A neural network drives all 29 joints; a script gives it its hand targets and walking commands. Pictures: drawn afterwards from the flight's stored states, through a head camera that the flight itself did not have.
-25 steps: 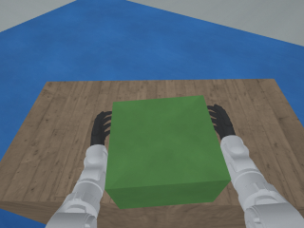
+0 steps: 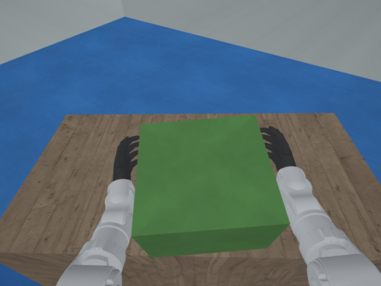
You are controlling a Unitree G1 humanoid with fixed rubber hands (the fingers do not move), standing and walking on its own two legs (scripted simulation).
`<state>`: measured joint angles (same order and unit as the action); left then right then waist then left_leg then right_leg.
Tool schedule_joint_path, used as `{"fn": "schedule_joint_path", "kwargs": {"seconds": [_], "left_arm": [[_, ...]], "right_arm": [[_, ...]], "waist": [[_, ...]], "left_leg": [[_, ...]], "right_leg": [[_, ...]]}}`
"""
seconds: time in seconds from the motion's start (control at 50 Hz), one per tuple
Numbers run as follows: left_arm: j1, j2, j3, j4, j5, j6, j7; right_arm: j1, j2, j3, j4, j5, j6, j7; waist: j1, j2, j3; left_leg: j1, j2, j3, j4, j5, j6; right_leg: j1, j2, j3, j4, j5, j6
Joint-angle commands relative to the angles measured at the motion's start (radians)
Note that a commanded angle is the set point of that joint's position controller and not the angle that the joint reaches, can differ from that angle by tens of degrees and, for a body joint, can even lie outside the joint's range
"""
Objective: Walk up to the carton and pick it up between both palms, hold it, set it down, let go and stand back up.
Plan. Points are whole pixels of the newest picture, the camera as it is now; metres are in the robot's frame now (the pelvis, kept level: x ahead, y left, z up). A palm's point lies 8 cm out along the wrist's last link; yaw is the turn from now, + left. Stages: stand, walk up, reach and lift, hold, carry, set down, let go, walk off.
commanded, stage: reach and lift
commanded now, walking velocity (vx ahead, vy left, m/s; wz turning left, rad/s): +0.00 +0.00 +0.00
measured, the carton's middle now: (203, 186) +0.35 +0.05 +0.03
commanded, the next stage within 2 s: hold in 1.94 s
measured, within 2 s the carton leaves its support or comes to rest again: neither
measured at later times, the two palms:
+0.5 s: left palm (128, 156) +0.35 +0.21 +0.11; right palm (299, 154) +0.39 -0.14 +0.12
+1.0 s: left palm (128, 151) +0.34 +0.20 +0.14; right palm (311, 160) +0.36 -0.15 +0.13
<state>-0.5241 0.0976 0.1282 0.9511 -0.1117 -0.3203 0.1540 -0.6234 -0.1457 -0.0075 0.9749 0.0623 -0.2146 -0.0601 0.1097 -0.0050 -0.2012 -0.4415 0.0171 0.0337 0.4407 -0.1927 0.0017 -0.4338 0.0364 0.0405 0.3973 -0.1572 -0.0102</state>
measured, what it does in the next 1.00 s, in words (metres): stands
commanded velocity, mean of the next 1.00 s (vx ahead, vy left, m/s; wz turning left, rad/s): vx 0.00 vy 0.00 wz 0.00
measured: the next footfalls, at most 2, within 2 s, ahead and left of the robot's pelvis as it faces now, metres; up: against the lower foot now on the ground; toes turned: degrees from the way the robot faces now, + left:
none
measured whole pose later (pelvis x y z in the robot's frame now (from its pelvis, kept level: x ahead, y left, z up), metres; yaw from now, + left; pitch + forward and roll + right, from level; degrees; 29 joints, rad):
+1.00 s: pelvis -0.01 -0.01 +0.01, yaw +0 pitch +1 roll +0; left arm -0.50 0.13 0.14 0.41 0.03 0.40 0.08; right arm -0.56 -0.13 -0.03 0.52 0.19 0.35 -0.15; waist 0.03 -0.01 -0.10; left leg -0.22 0.02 0.03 0.36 -0.16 0.00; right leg -0.22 0.04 0.04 0.34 -0.14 -0.01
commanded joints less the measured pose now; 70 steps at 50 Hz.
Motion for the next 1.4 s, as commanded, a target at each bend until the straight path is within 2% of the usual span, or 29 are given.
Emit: {"fn": "schedule_joint_path", "kwargs": {"seconds": [0.0, 0.04, 0.08, 0.1, 0.16, 0.2, 0.26, 0.32, 0.36, 0.44, 0.5, 0.58, 0.6, 0.64, 0.66, 0.7, 0.74, 0.8, 0.84, 0.86, 0.94, 0.98, 1.02, 1.14, 1.2, 1.24, 1.26, 1.32, 1.38], "left_arm": [[-0.782, -0.747, -0.409, -0.298, 0.114, 0.024, -0.166], [-0.831, -0.752, -0.447, -0.341, 0.084, 0.041, -0.157], [-0.857, -0.75, -0.465, -0.371, 0.061, 0.052, -0.149], [-0.872, -0.753, -0.493, -0.4, 0.039, 0.06, -0.145], [-0.862, -0.76, -0.533, -0.485, 0.002, 0.086, -0.126], [-0.864, -0.77, -0.572, -0.549, -0.035, 0.108, -0.119], [-0.813, -0.762, -0.597, -0.651, -0.047, 0.168, -0.112], [-0.715, -0.74, -0.561, -0.639, -0.003, 0.278, -0.124], [-0.63, -0.7, -0.491, -0.613, 0.048, 0.363, -0.152], [-0.592, -0.671, -0.351, -0.539, 0.126, 0.49, -0.21], [-0.704, -0.713, -0.398, -0.679, 0.065, 0.487, -0.221], [-0.777, -0.76, -0.559, -0.992, -0.057, 0.46, -0.181], [-0.732, -0.757, -0.562, -0.981, -0.054, 0.476, -0.174], [-0.714, -0.752, -0.55, -0.928, -0.034, 0.514, -0.169], [-0.652, -0.736, -0.53, -0.893, -0.012, 0.544, -0.173], [-0.594, -0.691, -0.452, -0.805, 0.041, 0.606, -0.199], [-0.568, -0.67, -0.389, -0.766, 0.079, 0.653, -0.229], [-0.61, -0.638, -0.289, -0.721, 0.117, 0.687, -0.277], [-0.663, -0.658, -0.3, -0.76, 0.101, 0.689, -0.289], [-0.708, -0.667, -0.332, -0.833, 0.078, 0.68, -0.283], [-0.765, -0.72, -0.456, -0.996, 0.002, 0.66, -0.231], [-0.771, -0.717, -0.473, -0.994, -0.018, 0.663, -0.219], [-0.726, -0.709, -0.461, -0.952, -0.011, 0.682, -0.22], [-0.641, -0.654, -0.332, -0.833, 0.082, 0.753, -0.266], [-0.647, -0.645, -0.315, -0.847, 0.085, 0.76, -0.281], [-0.704, -0.665, -0.366, -0.917, 0.048, 0.75, -0.276], [-0.708, -0.668, -0.379, -0.945, 0.039, 0.747, -0.27], [-0.734, -0.685, -0.433, -1.015, 0.003, 0.735, -0.252], [-0.722, -0.681, -0.448, -1.004, -0.005, 0.742, -0.247]], "right_arm": [[-0.567, 0.728, 0.291, -0.257, -0.032, -0.051, 0.138], [-0.589, 0.747, 0.3, -0.302, -0.025, -0.032, 0.143], [-0.637, 0.773, 0.325, -0.364, -0.013, -0.012, 0.144], [-0.634, 0.782, 0.335, -0.401, -0.003, -0.002, 0.138], [-0.636, 0.806, 0.407, -0.506, 0.049, 0.035, 0.134], [-0.631, 0.807, 0.429, -0.569, 0.081, 0.064, 0.125], [-0.599, 0.799, 0.472, -0.657, 0.128, 0.122, 0.106], [-0.542, 0.733, 0.44, -0.593, 0.134, 0.2, 0.084], [-0.484, 0.688, 0.396, -0.521, 0.124, 0.255, 0.067], [-0.548, 0.644, 0.298, -0.445, 0.116, 0.326, 0.06], [-0.665, 0.735, 0.354, -0.606, 0.156, 0.32, 0.059], [-0.691, 0.858, 0.543, -0.95, 0.257, 0.324, 0.041], [-0.679, 0.846, 0.555, -0.97, 0.258, 0.34, 0.036], [-0.717, 0.786, 0.511, -0.959, 0.22, 0.368, 0.036], [-0.663, 0.757, 0.495, -0.933, 0.204, 0.389, 0.034], [-0.581, 0.71, 0.431, -0.796, 0.173, 0.434, 0.026], [-0.539, 0.684, 0.381, -0.718, 0.161, 0.47, 0.021], [-0.604, 0.697, 0.328, -0.683, 0.15, 0.491, 0.024], [-0.659, 0.715, 0.33, -0.716, 0.158, 0.487, 0.029], [-0.691, 0.733, 0.363, -0.787, 0.175, 0.478, 0.032], [-0.758, 0.773, 0.47, -0.961, 0.239, 0.459, 0.039], [-0.758, 0.774, 0.472, -0.972, 0.238, 0.468, 0.041], [-0.722, 0.748, 0.447, -0.945, 0.22, 0.48, 0.041], [-0.656, 0.686, 0.371, -0.797, 0.194, 0.526, 0.038], [-0.691, 0.689, 0.369, -0.834, 0.198, 0.528, 0.036], [-0.719, 0.697, 0.377, -0.877, 0.211, 0.52, 0.038], [-0.747, 0.708, 0.402, -0.928, 0.229, 0.515, 0.038], [-0.76, 0.727, 0.441, -1.007, 0.252, 0.509, 0.035], [-0.753, 0.712, 0.445, -1.018, 0.253, 0.517, 0.029]], "waist": [[-0.064, 0.036, -0.399], [-0.07, 0.034, -0.457], [-0.055, 0.023, -0.509], [-0.074, 0.027, -0.556], [-0.051, 0.024, -0.644], [-0.072, 0.017, -0.694], [-0.076, 0.024, -0.71], [-0.088, 0.021, -0.547], [-0.094, 0.014, -0.392], [-0.098, -0.006, -0.156], [-0.097, -0.022, -0.308], [-0.091, 0.018, -0.695], [-0.084, 0.023, -0.689], [-0.094, 0.031, -0.622], [-0.104, 0.016, -0.552], [-0.129, -0.014, -0.356], [-0.149, -0.024, -0.254], [-0.139, -0.039, -0.147], [-0.142, -0.028, -0.174], [-0.132, -0.02, -0.258], [-0.116, 0.022, -0.472], [-0.114, 0.021, -0.477], [-0.13, 0.001, -0.445], [-0.141, -0.016, -0.247], [-0.138, -0.032, -0.265], [-0.155, -0.012, -0.338], [-0.141, -0.011, -0.375], [-0.138, -0.006, -0.461], [-0.147, -0.005, -0.46]], "left_leg": [[0.261, -0.022, -0.031, -0.057, 0.294, -0.071], [0.255, -0.02, -0.032, -0.064, 0.257, -0.065], [0.23, -0.024, -0.025, -0.067, 0.217, -0.056], [0.231, -0.027, -0.029, -0.053, 0.244, -0.058], [0.225, -0.034, -0.035, -0.031, 0.296, -0.055], [0.236, -0.038, -0.049, -0.014, 0.33, -0.054], [0.254, -0.047, -0.062, 0.006, 0.394, -0.054], [0.305, -0.046, -0.072, -0.022, 0.387, -0.051], [0.344, -0.045, -0.068, -0.049, 0.355, -0.044], [0.315, -0.046, -0.059, -0.122, 0.203, -0.022], [0.298, -0.06, -0.051, -0.111, 0.242, -0.019], [0.353, -0.081, -0.068, -0.029, 0.479, -0.045], [0.35, -0.081, -0.071, -0.027, 0.472, -0.046], [0.333, -0.076, -0.082, -0.048, 0.392, -0.038], [0.352, -0.073, -0.082, -0.057, 0.366, -0.032], [0.356, -0.07, -0.073, -0.1, 0.259, -0.016], [0.348, -0.069, -0.061, -0.132, 0.209, -0.007], [0.295, -0.073, -0.046, -0.171, 0.105, 0.011], [0.287, -0.071, -0.045, -0.173, 0.11, 0.009], [0.299, -0.073, -0.048, -0.158, 0.15, 0.004], [0.373, -0.073, -0.064, -0.105, 0.289, -0.026], [0.364, -0.072, -0.068, -0.103, 0.255, -0.023], [0.369, -0.07, -0.069, -0.107, 0.234, -0.019], [0.337, -0.073, -0.049, -0.153, 0.164, -0.002], [0.328, -0.076, -0.047, -0.157, 0.175, 0.002], [0.348, -0.074, -0.051, -0.144, 0.208, -0.01], [0.359, -0.075, -0.054, -0.132, 0.236, -0.01], [0.382, -0.077, -0.06, -0.104, 0.295, -0.021], [0.383, -0.079, -0.062, -0.096, 0.294, -0.022]], "right_leg": [[0.274, 0.01, -0.042, -0.096, 0.126, -0.036], [0.267, 0.009, -0.042, -0.091, 0.104, -0.034], [0.274, 0.006, -0.034, -0.087, 0.08, -0.029], [0.289, 0.006, -0.032, -0.076, 0.127, -0.026], [0.32, 0.013, -0.022, -0.055, 0.191, -0.014], [0.338, 0.017, -0.019, -0.043, 0.235, -0.006], [0.376, 0.023, -0.007, -0.032, 0.313, -0.002], [0.358, 0.022, -0.011, -0.074, 0.275, -0.006], [0.365, 0.017, -0.012, -0.104, 0.23, -0.008], [0.366, 0.008, -0.015, -0.146, 0.07, -0.007], [0.442, 0.007, -0.013, -0.111, 0.18, 0.01], [0.573, 0.02, 0.001, -0.038, 0.502, 0.026], [0.566, 0.024, 0.001, -0.041, 0.493, 0.027], [0.485, 0.024, -0.004, -0.065, 0.38, 0.022], [0.46, 0.024, -0.008, -0.082, 0.34, 0.02], [0.431, 0.012, -0.016, -0.119, 0.232, 0.022], [0.446, 0.002, -0.015, -0.133, 0.201, 0.021], [0.447, -0.013, -0.009, -0.149, 0.097, 0.028], [0.456, -0.011, -0.015, -0.14, 0.105, 0.03], [0.481, -0.007, -0.017, -0.123, 0.15, 0.027], [0.504, 0.015, -0.027, -0.083, 0.282, 0.026], [0.473, 0.014, -0.026, -0.088, 0.252, 0.028], [0.45, 0.017, -0.029, -0.101, 0.239, 0.028], [0.46, 0.0, -0.022, -0.133, 0.184, 0.03], [0.496, 0.0, -0.022, -0.126, 0.207, 0.033], [0.498, 0.004, -0.027, -0.114, 0.246, 0.032], [0.509, 0.007, -0.025, -0.106, 0.27, 0.033], [0.522, 0.015, -0.026, -0.091, 0.339, 0.034], [0.514, 0.015, -0.024, -0.094, 0.349, 0.034]]}}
